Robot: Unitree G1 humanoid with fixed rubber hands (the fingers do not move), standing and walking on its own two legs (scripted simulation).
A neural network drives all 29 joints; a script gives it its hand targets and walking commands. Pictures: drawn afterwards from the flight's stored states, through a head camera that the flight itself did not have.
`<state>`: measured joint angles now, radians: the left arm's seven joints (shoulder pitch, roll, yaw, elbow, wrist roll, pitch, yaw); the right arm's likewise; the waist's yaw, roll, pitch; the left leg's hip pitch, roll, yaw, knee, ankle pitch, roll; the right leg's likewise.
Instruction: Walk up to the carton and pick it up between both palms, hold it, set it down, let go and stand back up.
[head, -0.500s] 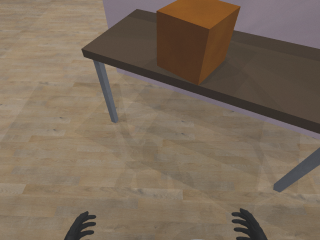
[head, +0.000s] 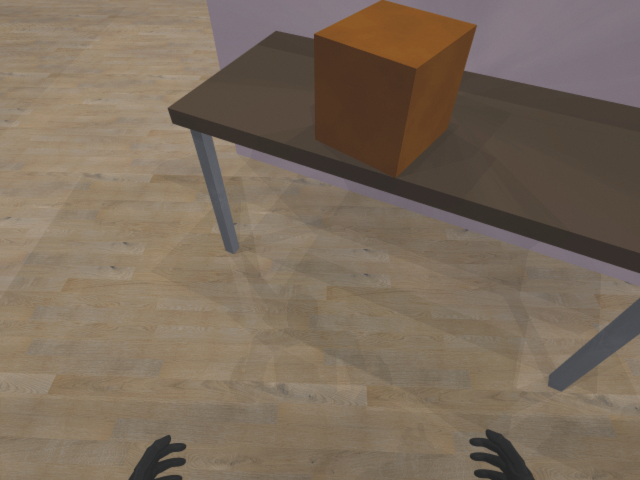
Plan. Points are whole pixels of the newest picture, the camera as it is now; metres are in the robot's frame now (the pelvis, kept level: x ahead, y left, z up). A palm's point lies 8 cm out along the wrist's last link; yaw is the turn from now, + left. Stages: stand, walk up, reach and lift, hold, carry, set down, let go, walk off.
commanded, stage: stand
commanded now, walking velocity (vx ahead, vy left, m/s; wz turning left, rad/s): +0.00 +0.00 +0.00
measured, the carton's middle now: (388, 87) +0.91 -0.16 +0.02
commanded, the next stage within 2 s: none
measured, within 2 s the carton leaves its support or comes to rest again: neither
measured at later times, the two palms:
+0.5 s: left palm out of the picture +0.09 +0.24 -0.10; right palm out of the picture +0.09 -0.24 -0.10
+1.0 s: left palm out of the picture +0.07 +0.24 -0.10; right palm out of the picture +0.07 -0.24 -0.10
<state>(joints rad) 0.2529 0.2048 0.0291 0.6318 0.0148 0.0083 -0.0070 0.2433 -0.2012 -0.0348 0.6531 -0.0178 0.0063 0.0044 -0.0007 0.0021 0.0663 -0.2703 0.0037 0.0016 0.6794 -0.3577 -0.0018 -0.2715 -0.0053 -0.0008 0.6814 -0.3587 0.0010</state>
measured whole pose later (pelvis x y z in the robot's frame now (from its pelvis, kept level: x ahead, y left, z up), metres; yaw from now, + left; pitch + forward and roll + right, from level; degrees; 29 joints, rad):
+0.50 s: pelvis -0.01 +0.00 +0.00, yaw +0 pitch -3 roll +0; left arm 0.28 0.21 0.03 0.66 0.01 0.00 -0.01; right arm 0.27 -0.21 -0.03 0.69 -0.01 0.00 0.01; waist 0.00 0.00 0.07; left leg -0.28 0.00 0.00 0.64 -0.31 0.00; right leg -0.28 0.00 -0.01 0.64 -0.32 0.00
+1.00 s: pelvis -0.02 +0.00 +0.01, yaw +1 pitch -3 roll +0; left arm 0.30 0.22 0.02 0.68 0.01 0.00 -0.01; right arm 0.29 -0.22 -0.02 0.72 -0.01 0.00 0.01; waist 0.00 0.00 0.06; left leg -0.28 0.00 -0.01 0.63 -0.30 0.00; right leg -0.28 -0.01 -0.01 0.63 -0.30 0.00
